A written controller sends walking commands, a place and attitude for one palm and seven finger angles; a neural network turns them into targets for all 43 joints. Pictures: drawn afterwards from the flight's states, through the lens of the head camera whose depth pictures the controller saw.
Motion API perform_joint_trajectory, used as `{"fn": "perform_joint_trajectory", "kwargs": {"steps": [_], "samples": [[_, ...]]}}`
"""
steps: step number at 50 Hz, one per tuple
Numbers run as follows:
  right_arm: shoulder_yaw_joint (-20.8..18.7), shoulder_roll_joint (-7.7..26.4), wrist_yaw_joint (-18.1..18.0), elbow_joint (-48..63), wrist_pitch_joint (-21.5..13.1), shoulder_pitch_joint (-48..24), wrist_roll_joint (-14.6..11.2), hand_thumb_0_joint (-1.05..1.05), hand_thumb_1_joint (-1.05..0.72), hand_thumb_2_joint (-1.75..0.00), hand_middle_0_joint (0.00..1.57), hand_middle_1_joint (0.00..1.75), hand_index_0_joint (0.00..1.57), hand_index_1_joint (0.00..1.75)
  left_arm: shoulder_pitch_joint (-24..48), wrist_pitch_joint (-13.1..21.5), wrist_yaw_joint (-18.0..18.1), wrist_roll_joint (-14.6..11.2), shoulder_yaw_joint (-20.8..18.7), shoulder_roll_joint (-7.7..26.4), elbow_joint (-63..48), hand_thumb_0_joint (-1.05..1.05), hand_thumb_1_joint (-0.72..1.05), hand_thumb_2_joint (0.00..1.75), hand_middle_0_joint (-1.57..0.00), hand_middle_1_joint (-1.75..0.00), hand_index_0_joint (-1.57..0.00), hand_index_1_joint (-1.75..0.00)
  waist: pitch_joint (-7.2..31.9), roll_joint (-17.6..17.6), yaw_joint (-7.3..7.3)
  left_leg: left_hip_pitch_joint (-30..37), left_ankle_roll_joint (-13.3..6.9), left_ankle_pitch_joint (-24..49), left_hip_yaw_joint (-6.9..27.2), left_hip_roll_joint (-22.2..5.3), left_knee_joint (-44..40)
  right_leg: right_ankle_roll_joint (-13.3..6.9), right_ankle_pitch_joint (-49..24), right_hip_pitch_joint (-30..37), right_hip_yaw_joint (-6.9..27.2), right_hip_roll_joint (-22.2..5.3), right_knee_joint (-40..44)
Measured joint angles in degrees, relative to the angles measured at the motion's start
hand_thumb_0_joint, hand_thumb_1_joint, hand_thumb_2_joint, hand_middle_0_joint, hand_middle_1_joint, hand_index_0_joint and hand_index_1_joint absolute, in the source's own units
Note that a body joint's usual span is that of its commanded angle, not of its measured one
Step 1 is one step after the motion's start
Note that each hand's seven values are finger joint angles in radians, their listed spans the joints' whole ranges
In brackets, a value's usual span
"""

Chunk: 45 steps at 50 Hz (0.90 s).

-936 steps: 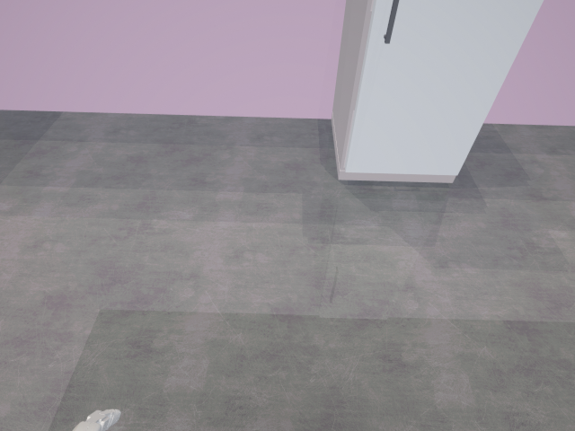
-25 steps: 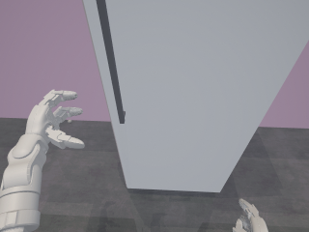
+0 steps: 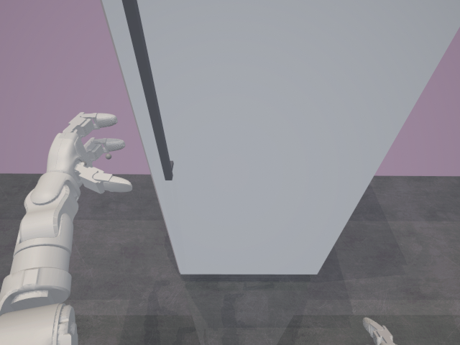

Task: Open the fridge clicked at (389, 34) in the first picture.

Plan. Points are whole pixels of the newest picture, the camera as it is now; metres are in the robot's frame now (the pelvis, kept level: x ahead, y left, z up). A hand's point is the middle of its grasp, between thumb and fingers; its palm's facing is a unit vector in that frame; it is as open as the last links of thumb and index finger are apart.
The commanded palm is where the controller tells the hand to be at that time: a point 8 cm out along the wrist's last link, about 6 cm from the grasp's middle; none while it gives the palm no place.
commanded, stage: move the hooked fingers beside the handle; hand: left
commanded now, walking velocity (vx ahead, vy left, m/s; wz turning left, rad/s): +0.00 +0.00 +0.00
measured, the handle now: (153, 95) +0.50 +0.17 +0.20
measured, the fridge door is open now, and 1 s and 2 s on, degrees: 0 0 0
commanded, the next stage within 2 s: feel for the door with the fingertips in 1.58 s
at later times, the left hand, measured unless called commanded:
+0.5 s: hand (123, 140) +0.43 +0.22 +0.14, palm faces +0.07 -1.00 -0.01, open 14.0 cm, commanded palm +0.40 +0.27 +0.14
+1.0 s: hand (124, 139) +0.43 +0.22 +0.14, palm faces +0.07 -1.00 +0.01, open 14.0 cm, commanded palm +0.41 +0.27 +0.14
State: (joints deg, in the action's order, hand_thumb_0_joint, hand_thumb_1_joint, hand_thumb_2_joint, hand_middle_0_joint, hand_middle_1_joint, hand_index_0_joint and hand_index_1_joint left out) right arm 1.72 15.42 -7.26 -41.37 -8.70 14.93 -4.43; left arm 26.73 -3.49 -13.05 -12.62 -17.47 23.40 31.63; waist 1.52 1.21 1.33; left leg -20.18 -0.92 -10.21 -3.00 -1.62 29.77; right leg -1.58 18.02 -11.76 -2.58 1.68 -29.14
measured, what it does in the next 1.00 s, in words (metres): stands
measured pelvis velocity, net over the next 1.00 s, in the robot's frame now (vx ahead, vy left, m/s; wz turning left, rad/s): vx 0.01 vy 0.00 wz -0.01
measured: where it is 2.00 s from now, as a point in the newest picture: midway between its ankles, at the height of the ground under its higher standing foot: outside the picture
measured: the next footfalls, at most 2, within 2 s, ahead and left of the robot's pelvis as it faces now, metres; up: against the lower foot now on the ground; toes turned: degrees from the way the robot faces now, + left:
none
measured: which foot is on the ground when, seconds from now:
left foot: down 0.00-1.00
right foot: down 0.00-1.00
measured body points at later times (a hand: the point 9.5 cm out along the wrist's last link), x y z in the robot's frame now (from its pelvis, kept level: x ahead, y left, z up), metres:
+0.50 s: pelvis +0.01 +0.01 +0.00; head +0.02 +0.01 +0.45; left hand +0.42 +0.27 +0.15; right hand +0.11 -0.26 -0.11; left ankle +0.06 +0.11 -0.73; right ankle -0.03 -0.10 -0.73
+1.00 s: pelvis +0.01 +0.00 +0.00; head +0.02 +0.01 +0.45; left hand +0.42 +0.27 +0.15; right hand +0.09 -0.27 -0.11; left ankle +0.06 +0.11 -0.73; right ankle -0.03 -0.10 -0.73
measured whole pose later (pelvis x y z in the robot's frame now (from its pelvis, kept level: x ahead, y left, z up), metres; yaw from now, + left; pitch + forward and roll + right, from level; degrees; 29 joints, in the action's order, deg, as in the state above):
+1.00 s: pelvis +0.01 +0.00 +0.00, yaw -1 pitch +4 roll -1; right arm 0.6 15.6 -5.7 -41.6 -4.8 18.4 -4.3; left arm 37.4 1.5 -12.0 -10.8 -17.6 24.3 46.4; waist 3.2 1.1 3.3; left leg -24.8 -1.2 -12.3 -3.3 -1.9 33.3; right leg -1.3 19.5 -16.1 -2.1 1.8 -31.9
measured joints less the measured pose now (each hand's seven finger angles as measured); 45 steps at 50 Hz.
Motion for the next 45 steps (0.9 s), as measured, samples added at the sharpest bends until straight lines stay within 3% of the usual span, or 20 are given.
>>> {"fn": "perform_joint_trajectory", "kwargs": {"steps": [13,28,38,45], "samples": [[-0.69,-0.02,0.8,0.03,1.31,1.47,0.25,0.01,-0.9,-0.89,0.2,0.3,0.2,0.3,3.8,2.05,0.12,0.82,-1.11,0.83,5.09,-0.01,-0.5,0.3,-0.3,-1.2,-0.3,-1.2,0.76,-0.38,0.96,-1.76,-0.14,-1.31,-0.51,-0.13,1.39,0.16,0.86,-1.73,0.56,0.01,-0.95],[-0.88,-0.25,1.46,-0.08,2.44,1.55,0.6,0.01,-0.9,-0.89,0.2,0.3,0.2,0.3,10.19,3.71,2.32,2.29,0.91,-0.45,10.74,-0.01,-0.5,0.3,-0.3,-1.2,-0.3,-1.2,0.64,-0.37,1.51,-3.93,-0.41,-1.76,-0.19,0.1,2.87,0.38,1.34,-3.63,0.23,-0.22,-2.19],[-0.67,-0.43,1.94,0.57,3.58,2.88,0.67,0.01,-0.9,-0.89,0.2,0.3,0.2,0.3,10.28,4.56,2.88,3.17,-0.97,0.5,14.87,-0.01,-0.5,0.3,-0.3,-1.2,-0.3,-1.2,1.32,-0.22,2.34,-4.38,-0.38,-2.05,-0.75,-0.24,3.21,0.36,1.5,-4.41,0.85,0.01,-2.73],[-1.27,-0.09,1.71,-0.04,3.48,3.74,0.55,0.01,-0.9,-0.89,0.2,0.3,0.2,0.3,9.35,7.16,2.1,2.59,-0.38,0.66,12.13,-0.01,-0.5,0.3,-0.3,-1.2,-0.3,-1.2,0.99,-0.09,1.84,-4.48,-0.29,-2.18,-0.52,-0.44,3.6,0.25,1.41,-4.24,0.66,0.25,-2.64]]}}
